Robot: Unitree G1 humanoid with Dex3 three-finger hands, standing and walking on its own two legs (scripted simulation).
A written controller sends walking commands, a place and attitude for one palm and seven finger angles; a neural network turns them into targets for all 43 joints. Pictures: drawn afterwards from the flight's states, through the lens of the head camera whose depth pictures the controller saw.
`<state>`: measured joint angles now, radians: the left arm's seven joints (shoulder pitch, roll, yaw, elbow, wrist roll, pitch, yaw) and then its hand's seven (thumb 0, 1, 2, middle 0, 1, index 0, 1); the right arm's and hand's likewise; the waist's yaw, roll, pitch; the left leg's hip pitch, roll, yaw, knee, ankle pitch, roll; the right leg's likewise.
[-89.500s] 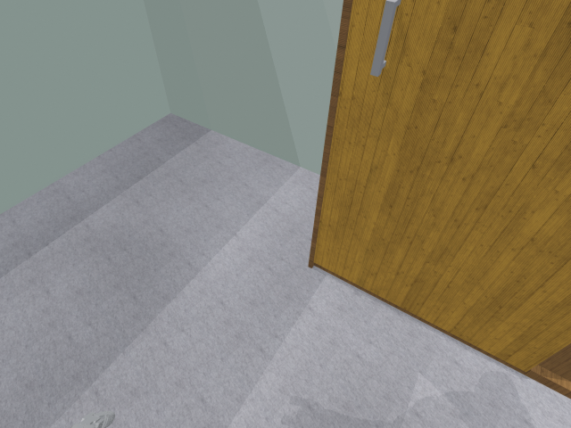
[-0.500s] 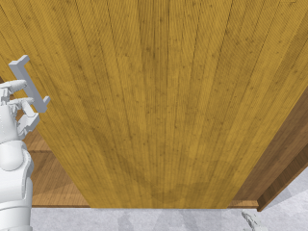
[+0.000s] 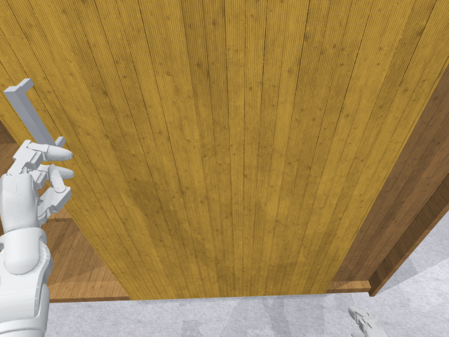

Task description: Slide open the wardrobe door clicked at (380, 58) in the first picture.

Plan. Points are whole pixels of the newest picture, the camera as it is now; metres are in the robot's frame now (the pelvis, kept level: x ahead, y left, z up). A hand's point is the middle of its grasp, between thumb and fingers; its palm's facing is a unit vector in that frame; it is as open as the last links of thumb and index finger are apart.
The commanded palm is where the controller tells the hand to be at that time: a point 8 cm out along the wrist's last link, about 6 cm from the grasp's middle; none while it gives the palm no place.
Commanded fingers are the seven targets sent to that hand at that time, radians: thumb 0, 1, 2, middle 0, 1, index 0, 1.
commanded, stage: stop walking and hold the door there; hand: left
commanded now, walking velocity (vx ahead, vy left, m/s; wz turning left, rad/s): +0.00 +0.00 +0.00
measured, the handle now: (40, 120) +0.41 +0.37 +0.21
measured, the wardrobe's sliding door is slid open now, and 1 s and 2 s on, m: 0.59 0.59 0.59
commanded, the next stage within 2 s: loosen the grip on the handle in 1.68 s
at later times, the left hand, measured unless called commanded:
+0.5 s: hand (52, 200) +0.25 +0.28 +0.17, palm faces +0.38 -0.89 -0.24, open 4.6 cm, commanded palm +0.23 +0.31 +0.18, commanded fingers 0.00 0.90 0.90 -0.45 -1.40 -0.45 -1.40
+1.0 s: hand (53, 208) +0.23 +0.26 +0.19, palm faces +0.28 -0.94 -0.21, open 4.6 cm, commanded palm +0.21 +0.31 +0.18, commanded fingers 0.00 0.90 0.90 -0.45 -1.40 -0.45 -1.40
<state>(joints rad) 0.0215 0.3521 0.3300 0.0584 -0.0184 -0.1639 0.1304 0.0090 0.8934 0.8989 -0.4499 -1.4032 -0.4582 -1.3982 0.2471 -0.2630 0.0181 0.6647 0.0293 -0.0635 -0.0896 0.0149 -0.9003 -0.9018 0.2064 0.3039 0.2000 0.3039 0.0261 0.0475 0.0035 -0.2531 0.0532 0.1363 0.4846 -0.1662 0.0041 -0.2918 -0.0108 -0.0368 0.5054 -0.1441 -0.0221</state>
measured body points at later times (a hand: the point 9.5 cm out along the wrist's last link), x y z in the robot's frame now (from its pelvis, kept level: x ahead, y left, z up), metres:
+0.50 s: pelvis -0.04 +0.06 -0.01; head -0.03 +0.04 +0.44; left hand +0.23 +0.33 +0.19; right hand +0.16 -0.16 -0.10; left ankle +0.04 +0.15 -0.73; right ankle +0.00 -0.07 -0.69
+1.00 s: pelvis -0.08 +0.07 -0.01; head -0.08 +0.05 +0.44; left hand +0.21 +0.31 +0.20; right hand +0.07 -0.19 -0.11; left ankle -0.04 +0.23 -0.73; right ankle -0.11 -0.01 -0.73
